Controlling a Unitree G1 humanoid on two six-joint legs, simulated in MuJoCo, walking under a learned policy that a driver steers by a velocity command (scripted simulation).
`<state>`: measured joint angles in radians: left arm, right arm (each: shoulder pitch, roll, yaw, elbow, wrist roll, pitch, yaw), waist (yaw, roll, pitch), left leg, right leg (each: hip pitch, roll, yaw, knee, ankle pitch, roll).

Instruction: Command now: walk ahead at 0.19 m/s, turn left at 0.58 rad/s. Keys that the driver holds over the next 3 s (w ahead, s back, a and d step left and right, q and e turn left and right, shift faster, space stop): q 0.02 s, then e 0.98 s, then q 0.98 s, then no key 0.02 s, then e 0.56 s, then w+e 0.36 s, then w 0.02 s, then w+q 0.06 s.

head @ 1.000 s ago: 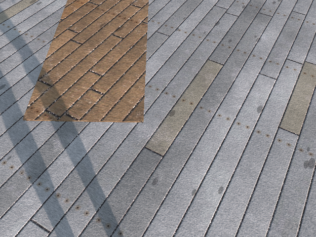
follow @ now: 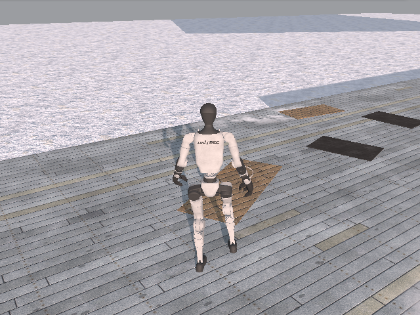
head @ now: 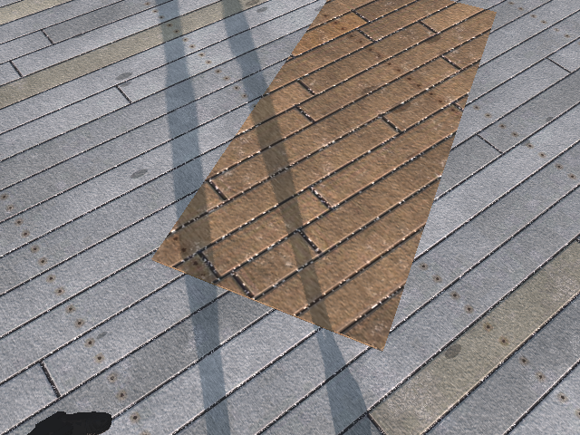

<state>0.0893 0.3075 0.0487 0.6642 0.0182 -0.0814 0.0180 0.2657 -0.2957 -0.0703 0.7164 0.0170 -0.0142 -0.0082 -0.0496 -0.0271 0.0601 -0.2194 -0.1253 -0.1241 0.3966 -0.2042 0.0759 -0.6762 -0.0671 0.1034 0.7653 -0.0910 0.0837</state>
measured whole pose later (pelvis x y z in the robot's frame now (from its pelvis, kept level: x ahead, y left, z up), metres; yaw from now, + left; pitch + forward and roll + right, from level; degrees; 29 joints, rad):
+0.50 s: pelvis +0.11 -0.02 -0.01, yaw -6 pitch +1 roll +1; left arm 0.19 0.29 0.07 0.69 -0.02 0.03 0.02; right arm 0.16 -0.29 -0.07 0.77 0.01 0.01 -0.03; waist 0.03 -0.02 0.06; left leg -0.31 -0.04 -0.10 0.59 -0.33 -0.04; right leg -0.38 0.10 0.18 0.45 -0.08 0.00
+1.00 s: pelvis +0.12 -0.04 -0.01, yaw -23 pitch +1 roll +0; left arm 0.15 0.31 0.07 0.59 -0.01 0.06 -0.01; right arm 0.16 -0.32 -0.08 0.76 0.00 0.01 -0.02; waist -0.02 0.03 0.06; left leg -0.29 0.11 0.10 0.74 -0.43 -0.05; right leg -0.30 0.01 -0.02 0.56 -0.27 -0.02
